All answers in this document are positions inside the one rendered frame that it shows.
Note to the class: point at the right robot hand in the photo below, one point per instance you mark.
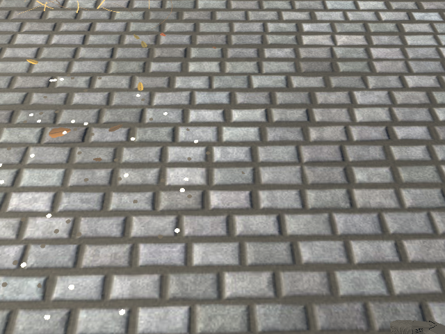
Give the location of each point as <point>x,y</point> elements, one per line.
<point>416,327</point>

